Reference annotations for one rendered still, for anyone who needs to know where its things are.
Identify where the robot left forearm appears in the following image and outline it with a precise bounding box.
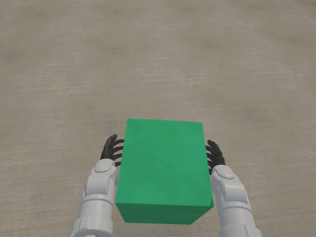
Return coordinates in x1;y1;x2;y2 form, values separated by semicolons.
69;158;118;237

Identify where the robot right hand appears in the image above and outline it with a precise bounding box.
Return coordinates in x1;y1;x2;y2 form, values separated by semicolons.
205;140;226;175

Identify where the robot right forearm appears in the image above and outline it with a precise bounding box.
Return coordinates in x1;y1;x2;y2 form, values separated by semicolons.
210;165;263;237

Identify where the robot left hand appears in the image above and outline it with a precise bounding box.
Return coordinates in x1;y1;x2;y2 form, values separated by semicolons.
100;134;124;167

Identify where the carton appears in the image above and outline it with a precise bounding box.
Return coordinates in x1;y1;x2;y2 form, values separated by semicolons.
115;118;214;225

